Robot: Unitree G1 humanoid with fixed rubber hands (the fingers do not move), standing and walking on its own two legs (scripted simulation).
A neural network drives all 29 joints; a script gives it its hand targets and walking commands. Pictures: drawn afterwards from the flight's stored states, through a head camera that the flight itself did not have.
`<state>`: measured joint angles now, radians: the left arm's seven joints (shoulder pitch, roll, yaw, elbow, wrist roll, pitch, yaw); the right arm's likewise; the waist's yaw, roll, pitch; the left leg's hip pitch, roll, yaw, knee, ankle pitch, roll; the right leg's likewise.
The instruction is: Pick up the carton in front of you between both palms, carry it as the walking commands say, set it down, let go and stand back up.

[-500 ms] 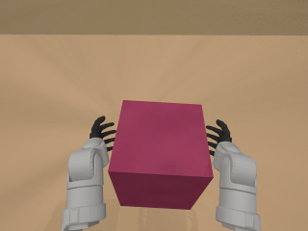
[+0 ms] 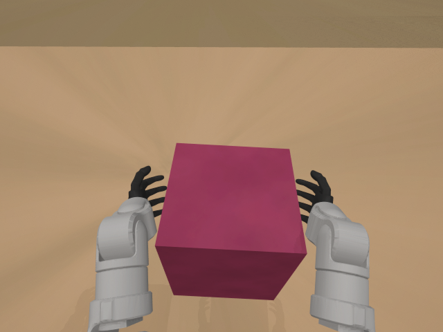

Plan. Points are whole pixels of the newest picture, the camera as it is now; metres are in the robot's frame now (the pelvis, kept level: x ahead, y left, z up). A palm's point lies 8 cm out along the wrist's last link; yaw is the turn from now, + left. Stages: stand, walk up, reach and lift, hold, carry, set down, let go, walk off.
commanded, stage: carry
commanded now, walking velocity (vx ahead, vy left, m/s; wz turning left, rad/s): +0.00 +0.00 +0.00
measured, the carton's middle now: (228, 226) +0.33 +0.00 +0.03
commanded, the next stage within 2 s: none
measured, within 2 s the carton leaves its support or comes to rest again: neither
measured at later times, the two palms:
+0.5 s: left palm (141, 212) +0.30 +0.15 +0.11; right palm (322, 216) +0.30 -0.16 +0.11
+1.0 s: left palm (134, 187) +0.33 +0.16 +0.13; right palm (315, 186) +0.34 -0.15 +0.14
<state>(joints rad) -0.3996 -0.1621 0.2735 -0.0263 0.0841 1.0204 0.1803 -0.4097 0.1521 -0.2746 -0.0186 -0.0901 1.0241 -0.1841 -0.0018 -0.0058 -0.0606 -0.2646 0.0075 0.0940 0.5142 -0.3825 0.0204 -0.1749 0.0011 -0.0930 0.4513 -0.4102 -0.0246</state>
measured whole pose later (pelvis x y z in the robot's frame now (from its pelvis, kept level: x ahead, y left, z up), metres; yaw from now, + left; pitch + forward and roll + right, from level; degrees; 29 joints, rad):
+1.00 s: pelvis +0.02 +0.01 +0.00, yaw +0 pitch +2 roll +0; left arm -0.42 -0.15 0.25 -0.11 0.05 1.05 0.21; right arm -0.45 0.13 -0.28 -0.08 -0.05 1.04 -0.21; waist 0.01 -0.04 -0.13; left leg -0.28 0.00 0.13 0.55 -0.46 0.08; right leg -0.19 -0.01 -0.09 0.47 -0.45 -0.03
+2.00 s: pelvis +0.54 +0.04 +0.07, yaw +0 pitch +4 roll +1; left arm -0.49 -0.18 0.34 -0.24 0.09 1.08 0.21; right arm -0.54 0.14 -0.25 -0.19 0.02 1.09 -0.23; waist -0.12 -0.02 0.00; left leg -0.28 -0.01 0.14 0.48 -0.41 0.05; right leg -0.73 -0.06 -0.06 1.06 -0.37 -0.05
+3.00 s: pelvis +1.13 +0.04 +0.14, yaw +2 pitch +5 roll -2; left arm -0.52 -0.16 0.23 -0.14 0.03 1.13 0.23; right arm -0.48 0.09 -0.30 -0.14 -0.06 1.11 -0.21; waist 0.12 0.00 -0.07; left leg -0.47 0.01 0.01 1.28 -0.51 0.04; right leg -0.50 0.00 -0.15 0.66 -0.38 -0.04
